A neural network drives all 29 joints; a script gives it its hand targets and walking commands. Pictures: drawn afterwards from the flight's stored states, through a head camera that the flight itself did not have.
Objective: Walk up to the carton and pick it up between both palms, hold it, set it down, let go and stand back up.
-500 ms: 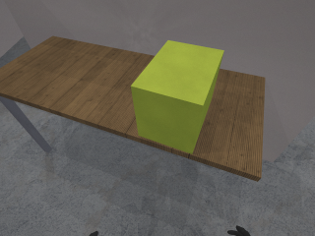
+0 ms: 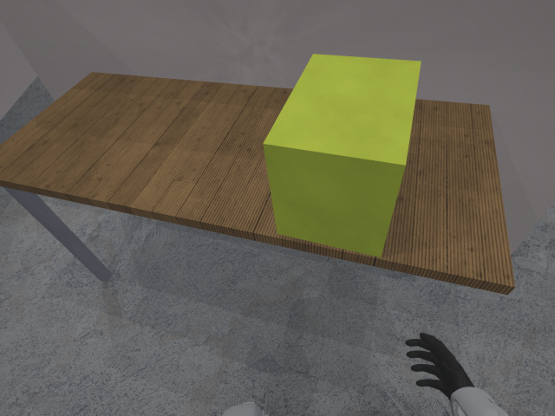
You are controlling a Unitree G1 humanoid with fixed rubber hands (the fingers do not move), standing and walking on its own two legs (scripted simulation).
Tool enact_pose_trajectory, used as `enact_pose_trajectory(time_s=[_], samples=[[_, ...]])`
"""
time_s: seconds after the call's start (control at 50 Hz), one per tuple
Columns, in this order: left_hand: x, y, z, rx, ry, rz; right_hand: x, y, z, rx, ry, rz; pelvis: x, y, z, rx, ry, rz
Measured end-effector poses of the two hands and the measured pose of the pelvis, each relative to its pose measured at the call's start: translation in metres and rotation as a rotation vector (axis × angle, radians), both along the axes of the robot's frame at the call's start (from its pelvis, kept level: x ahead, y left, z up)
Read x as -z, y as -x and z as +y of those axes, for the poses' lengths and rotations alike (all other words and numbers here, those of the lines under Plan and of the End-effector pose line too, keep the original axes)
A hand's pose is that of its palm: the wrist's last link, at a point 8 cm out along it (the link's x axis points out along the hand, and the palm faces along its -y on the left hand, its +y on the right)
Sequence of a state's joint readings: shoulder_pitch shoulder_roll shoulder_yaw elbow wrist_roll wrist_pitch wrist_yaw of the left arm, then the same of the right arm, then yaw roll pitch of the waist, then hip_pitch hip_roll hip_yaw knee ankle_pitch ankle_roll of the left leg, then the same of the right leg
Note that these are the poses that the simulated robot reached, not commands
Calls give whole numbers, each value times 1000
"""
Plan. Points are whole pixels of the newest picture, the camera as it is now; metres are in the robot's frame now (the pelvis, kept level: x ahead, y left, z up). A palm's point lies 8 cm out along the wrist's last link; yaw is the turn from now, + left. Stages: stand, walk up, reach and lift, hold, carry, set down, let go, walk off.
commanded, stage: walk up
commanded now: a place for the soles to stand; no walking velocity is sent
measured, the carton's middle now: (345, 151) +0.58 -0.09 +0.03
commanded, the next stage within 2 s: none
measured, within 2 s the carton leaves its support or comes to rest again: neither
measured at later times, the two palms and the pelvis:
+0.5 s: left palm (169, 354) +0.23 +0.23 -0.10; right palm out of the picture +0.04 -0.16 -0.07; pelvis +0.04 +0.07 +0.02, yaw -15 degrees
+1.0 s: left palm (178, 336) +0.26 +0.22 -0.10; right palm out of the picture +0.08 -0.16 -0.09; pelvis +0.07 +0.07 +0.01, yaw -22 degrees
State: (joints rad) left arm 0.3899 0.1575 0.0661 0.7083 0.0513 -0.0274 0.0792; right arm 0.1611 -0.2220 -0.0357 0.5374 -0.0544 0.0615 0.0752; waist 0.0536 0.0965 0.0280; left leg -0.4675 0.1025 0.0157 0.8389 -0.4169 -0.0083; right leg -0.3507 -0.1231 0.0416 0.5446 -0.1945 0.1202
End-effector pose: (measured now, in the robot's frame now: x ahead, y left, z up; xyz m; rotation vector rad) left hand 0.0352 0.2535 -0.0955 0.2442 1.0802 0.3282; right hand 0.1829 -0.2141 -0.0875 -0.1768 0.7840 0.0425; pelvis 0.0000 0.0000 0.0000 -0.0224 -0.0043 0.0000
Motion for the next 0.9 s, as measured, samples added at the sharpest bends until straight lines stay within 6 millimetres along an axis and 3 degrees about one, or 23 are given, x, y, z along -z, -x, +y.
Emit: enact_pose_trajectory(time_s=[0.04, 0.1, 0.18, 0.24, 0.34, 0.44, 0.6, 0.68, 0.82, 0.9], samples=[[9, -21, 26, 46, 6, -32, 6, 6, 18, 26, 6, -14, 11, -2, 20, 15, 2, -3], [11, -58, 49, 114, 14, -78, 12, 34, 37, 113, 17, 26, 13, -2, 41, 45, -11, -14], [-4, -107, 54, 208, 34, -163, 6, 70, 46, 222, 42, 88, 1, -7, 58, 79, -23, -13], [-9, -131, 48, 280, 71, -176, -3, 88, 51, 283, 64, 97, -7, -14, 67, 110, -27, -9], [-4, -156, 31, 375, 143, -136, -17, 107, 54, 383, 98, 92, -16, -24, 75, 169, -25, -3], [2, -177, 0, 464, 213, -102, -20, 126, 53, 475, 103, 114, -18, -32, 77, 230, -21, -4], [-6, -233, -70, 611, 254, -201, 11, 156, 40, 572, 44, 221, -5, -47, 63, 320, -39, -4], [-13, -241, -80, 594, 237, -248, 24, 154, 35, 556, 12, 262, -2, -52, 57, 365, -26, -6], [-11, -220, -50, 522, 184, -156, 16, 114, 38, 534, -13, 184, -10, -60, 60, 394, -25, -1], [1, -223, -38, 527, 205, -128, 15, 101, 46, 531, 3, 140, -3, -63, 67, 389, -8, -4]])
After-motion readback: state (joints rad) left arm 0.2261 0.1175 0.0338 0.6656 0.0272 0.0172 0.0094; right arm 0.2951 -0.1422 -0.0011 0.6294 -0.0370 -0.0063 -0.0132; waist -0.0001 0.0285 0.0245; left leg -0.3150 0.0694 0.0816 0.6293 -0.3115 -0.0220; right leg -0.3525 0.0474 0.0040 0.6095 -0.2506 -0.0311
